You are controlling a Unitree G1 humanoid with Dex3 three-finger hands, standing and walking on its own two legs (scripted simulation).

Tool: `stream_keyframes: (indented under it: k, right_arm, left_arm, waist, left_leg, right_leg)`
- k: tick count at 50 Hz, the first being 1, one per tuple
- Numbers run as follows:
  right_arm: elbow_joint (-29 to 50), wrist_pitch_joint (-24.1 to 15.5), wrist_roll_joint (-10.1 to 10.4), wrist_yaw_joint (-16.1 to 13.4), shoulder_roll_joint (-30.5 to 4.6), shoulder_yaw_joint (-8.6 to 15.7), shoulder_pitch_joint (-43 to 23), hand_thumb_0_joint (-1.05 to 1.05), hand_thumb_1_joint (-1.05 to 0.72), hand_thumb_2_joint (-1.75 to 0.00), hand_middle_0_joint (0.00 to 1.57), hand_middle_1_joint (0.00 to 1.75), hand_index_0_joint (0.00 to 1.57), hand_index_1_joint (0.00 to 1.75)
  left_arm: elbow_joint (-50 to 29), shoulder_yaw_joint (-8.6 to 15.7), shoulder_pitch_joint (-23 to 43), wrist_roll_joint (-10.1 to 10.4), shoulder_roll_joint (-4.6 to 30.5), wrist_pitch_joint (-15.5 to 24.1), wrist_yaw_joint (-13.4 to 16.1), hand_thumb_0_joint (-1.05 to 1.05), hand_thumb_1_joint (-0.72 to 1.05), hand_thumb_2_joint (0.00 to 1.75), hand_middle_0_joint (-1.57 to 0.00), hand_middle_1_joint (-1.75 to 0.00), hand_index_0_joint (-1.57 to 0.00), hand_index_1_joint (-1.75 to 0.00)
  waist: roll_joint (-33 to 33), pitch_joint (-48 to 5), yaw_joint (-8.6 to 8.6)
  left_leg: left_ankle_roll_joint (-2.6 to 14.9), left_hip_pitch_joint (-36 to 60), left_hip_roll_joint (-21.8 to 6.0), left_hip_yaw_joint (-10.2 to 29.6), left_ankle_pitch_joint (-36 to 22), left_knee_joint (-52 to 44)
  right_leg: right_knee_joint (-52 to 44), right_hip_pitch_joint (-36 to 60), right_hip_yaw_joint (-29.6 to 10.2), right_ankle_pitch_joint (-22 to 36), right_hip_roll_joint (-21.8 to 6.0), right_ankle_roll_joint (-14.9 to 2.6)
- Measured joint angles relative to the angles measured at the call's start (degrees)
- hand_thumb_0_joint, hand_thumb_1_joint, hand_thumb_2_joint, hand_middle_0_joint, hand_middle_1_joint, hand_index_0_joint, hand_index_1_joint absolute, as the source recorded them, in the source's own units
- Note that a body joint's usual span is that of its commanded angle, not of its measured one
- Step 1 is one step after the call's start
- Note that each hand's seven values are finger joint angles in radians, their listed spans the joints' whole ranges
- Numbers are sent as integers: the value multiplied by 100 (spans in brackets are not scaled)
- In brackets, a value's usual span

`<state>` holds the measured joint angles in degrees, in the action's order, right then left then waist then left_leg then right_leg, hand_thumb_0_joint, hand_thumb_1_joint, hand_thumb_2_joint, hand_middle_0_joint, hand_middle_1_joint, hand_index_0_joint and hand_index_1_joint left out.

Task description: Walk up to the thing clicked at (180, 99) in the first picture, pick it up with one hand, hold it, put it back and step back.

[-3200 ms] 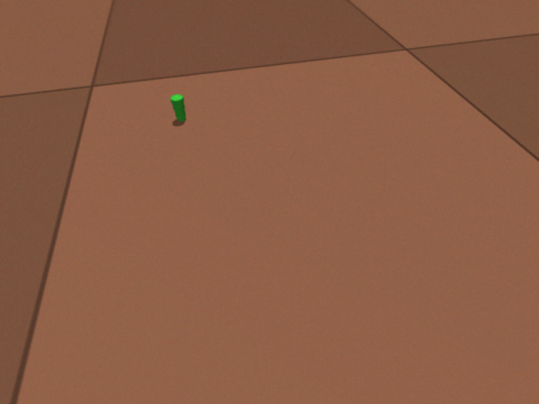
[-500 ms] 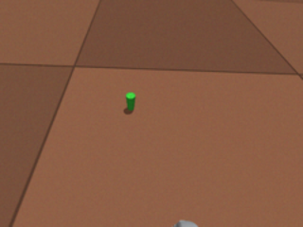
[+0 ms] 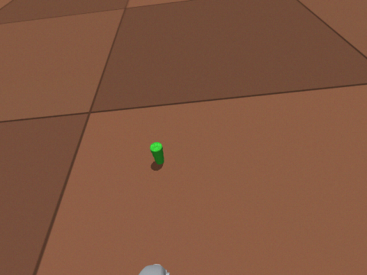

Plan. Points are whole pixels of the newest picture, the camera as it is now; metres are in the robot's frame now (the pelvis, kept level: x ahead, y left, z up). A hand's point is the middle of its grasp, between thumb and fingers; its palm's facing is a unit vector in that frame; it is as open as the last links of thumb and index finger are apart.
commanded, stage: walk up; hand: left
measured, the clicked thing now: (158, 154) +0.96 +0.28 -0.70
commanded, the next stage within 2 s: none
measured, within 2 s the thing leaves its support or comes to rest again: neither
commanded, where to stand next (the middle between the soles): +0.64 +0.04 m, yaw +3 degrees
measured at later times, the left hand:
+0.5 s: hand (88, 241) +0.24 +0.31 -0.16, palm faces +0.01 -0.94 -0.33, open 7.4 cm
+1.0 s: hand (111, 197) +0.36 +0.26 -0.12, palm faces +0.05 -0.90 -0.44, open 7.4 cm
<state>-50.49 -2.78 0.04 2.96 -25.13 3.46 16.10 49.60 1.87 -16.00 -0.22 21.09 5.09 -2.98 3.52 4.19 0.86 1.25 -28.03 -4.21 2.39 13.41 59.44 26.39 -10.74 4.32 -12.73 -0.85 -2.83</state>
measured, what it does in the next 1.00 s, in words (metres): walks ahead: left foot, then right foot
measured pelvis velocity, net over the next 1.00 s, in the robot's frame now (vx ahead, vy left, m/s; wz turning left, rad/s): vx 0.35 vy -0.02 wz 0.05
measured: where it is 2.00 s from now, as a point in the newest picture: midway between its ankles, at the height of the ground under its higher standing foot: (193, 209)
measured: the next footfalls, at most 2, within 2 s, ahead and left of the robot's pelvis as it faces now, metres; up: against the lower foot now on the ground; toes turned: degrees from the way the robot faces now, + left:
left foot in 0.26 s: +0.26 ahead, +0.16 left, +0.00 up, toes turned +7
right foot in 0.70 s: +0.42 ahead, -0.13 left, +0.00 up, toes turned -3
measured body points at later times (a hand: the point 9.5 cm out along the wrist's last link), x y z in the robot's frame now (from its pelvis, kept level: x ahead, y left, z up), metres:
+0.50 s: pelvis +0.20 +0.03 -0.01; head +0.21 +0.06 +0.44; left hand +0.24 +0.35 -0.13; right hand +0.30 -0.27 -0.09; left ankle +0.22 +0.15 -0.74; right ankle +0.23 -0.12 -0.68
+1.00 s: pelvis +0.35 -0.02 +0.00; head +0.36 -0.06 +0.45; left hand +0.35 +0.30 -0.09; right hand +0.43 -0.34 -0.14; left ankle +0.42 +0.15 -0.68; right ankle +0.38 -0.13 -0.74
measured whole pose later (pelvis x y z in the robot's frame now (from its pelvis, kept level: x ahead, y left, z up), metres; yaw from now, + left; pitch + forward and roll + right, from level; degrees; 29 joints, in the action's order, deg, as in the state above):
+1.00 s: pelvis +0.35 -0.02 +0.00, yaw +3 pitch -4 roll +1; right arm -50.6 -1.0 -0.2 3.4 -25.4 3.9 17.0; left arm 50.2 2.1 -21.0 -0.8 21.5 5.0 -2.0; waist 5.0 4.8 1.9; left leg 0.8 -28.6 -1.7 4.1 13.3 54.2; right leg 25.4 -9.8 5.3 -11.9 -2.1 -1.4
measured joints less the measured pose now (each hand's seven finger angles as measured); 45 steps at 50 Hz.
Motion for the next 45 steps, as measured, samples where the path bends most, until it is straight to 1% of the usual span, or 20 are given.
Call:
stream_keyframes:
  k: [4,6,10,13,14,15,16,18,19,21,25,28,31,35,36,37,38,39,42,45]
  right_arm:
    - [-50,89,-63,65,19,52,-13,0,-91,-90,20,30,21,30]
    - [-96,121,-107,93,48,54,-20,0,-91,-90,20,30,20,30]
    - [-119,105,-143,135,125,31,-97,0,-91,-90,20,30,20,30]
    - [-69,29,-145,137,179,22,-143,1,-91,-90,20,30,20,30]
    - [-69,-11,-162,117,251,26,-203,1,-91,-90,20,30,20,30]
    - [-27,-60,-195,101,295,17,-263,1,-91,-90,20,30,20,30]
    - [67,-115,-222,83,292,7,-297,1,-91,-90,20,30,21,30]
    - [235,-200,-145,39,292,13,-309,0,-91,-90,20,30,21,30]
    - [286,-215,-100,6,317,1,-295,0,-91,-90,20,30,21,30]
    - [345,-234,-28,-57,371,-61,-226,0,-91,-90,20,30,21,30]
    - [346,-239,13,-93,379,-135,-8,0,-91,-90,20,30,21,30]
    - [321,-213,-18,-74,318,-127,110,0,-90,-90,20,30,21,30]
    - [297,-194,-43,-39,206,-89,204,0,-90,-90,20,30,21,30]
    - [245,-103,-36,-22,59,-35,359,0,-90,-90,20,30,21,30]
    - [212,-71,-45,-33,6,-18,370,0,-90,-90,20,30,21,30]
    - [167,-35,-52,-54,-34,3,366,0,-90,-90,20,30,21,30]
    - [122,7,-50,-79,-28,8,362,0,-91,-90,20,30,21,30]
    - [73,53,-57,-96,-7,-7,347,1,-91,-90,20,30,21,30]
    - [-50,116,-23,-96,-18,-62,214,1,-91,-90,20,30,20,30]
    - [-27,116,29,-55,-46,-33,102,1,-91,-90,20,30,21,30]
  left_arm:
    - [1,40,-224,-48,59,-11,15,1,90,90,-21,-30,-21,-31]
    - [-23,79,-309,-67,117,-10,26,1,90,90,-21,-30,-21,-31]
    - [-45,133,-435,-79,255,-24,54,1,90,90,-21,-30,-20,-31]
    - [-20,140,-505,-71,353,-86,71,1,90,90,-21,-30,-20,-31]
    - [7,145,-484,-64,410,-122,86,1,90,90,-21,-30,-20,-31]
    - [30,148,-458,-43,424,-167,113,1,91,90,-21,-30,-20,-30]
    - [41,140,-441,-6,375,-210,135,1,91,90,-21,-30,-20,-30]
    - [88,55,-389,8,287,-275,161,1,91,90,-20,-30,-20,-30]
    - [111,13,-357,7,280,-288,157,1,91,90,-20,-30,-20,-30]
    - [96,-15,-299,29,307,-277,128,1,91,90,-20,-30,-20,-30]
    - [-26,35,-146,43,370,-263,41,1,91,90,-20,-30,-20,-30]
    - [-35,82,-59,-4,372,-282,-34,1,91,90,-20,-30,-20,-30]
    - [34,117,2,-47,346,-281,-113,1,91,90,-20,-30,-20,-30]
    - [135,162,-29,-86,345,-202,-147,1,91,90,-20,-30,-20,-30]
    - [166,184,-20,-102,313,-156,-125,1,91,90,-20,-30,-20,-30]
    - [169,195,3,-123,266,-107,-96,1,91,90,-20,-30,-20,-30]
    - [130,191,8,-134,244,-49,-60,1,91,90,-20,-30,-20,-30]
    - [88,173,0,-118,227,0,-29,1,91,90,-20,-30,-20,-30]
    - [26,97,-120,-43,109,38,36,1,91,90,-21,-30,-20,-30]
    - [59,23,-291,-24,26,22,79,1,91,90,-21,-30,-20,-30]
  waist:
    - [41,-30,9]
    - [3,-21,52]
    - [-132,58,125]
    - [-298,52,142]
    - [-501,103,143]
    - [-673,162,165]
    - [-688,190,146]
    - [-573,211,42]
    - [-555,207,1]
    - [-609,185,-51]
    - [-713,127,-85]
    - [-716,101,-89]
    - [-634,71,-134]
    - [-463,-79,-180]
    - [-316,-76,-163]
    - [-125,-38,-168]
    - [-41,-14,-152]
    - [-41,7,-92]
    - [-19,62,81]
    - [90,89,125]
  left_leg:
    - [-146,-272,-50,8,-336,-820]
    - [-173,-261,-82,-73,-438,-1320]
    - [-76,11,-106,-233,-610,-2258]
    - [36,418,-7,-379,-654,-2753]
    - [-8,497,137,-464,-622,-2705]
    - [-21,566,253,-582,-491,-2614]
    - [-16,588,269,-621,-335,-2481]
    - [37,723,205,-573,-123,-2389]
    - [47,860,184,-564,-93,-2471]
    - [4,1189,192,-587,-113,-2758]
    - [-23,1665,261,-613,-54,-3111]
    - [-22,1922,284,-677,90,-3200]
    - [-66,2089,278,-722,307,-3155]
    - [-161,2122,202,-708,826,-2726]
    - [-125,2078,81,-665,1037,-2463]
    - [26,1952,-67,-539,1163,-2055]
    - [87,1726,-50,-348,1253,-1478]
    - [99,1483,81,-225,1320,-884]
    - [101,826,367,-133,1104,167]
    - [93,342,364,-4,587,149]
  right_leg:
    - [-284,387,149,-153,148,-7]
    - [-321,529,201,-286,194,3]
    - [-129,740,287,-708,224,69]
    - [289,827,338,-1214,123,177]
    - [597,797,307,-1421,-59,176]
    - [1116,639,213,-1511,-238,122]
    - [1824,361,37,-1517,-222,99]
    - [3154,-234,-180,-1654,-16,30]
    - [3593,-512,-272,-1607,45,18]
    - [3891,-973,-463,-1324,28,17]
    - [3329,-1574,-597,-773,-282,139]
    - [2474,-1742,-521,-454,-507,254]
    - [1599,-1666,-435,-39,-602,266]
    - [883,-1207,-317,268,-507,227]
    - [920,-1145,-256,320,-401,253]
    - [1052,-1102,-124,187,-287,241]
    - [1179,-1078,-39,33,-252,221]
    - [1243,-1040,-32,-77,-269,201]
    - [939,-738,-95,-77,-295,166]
    - [401,-367,-71,74,-230,163]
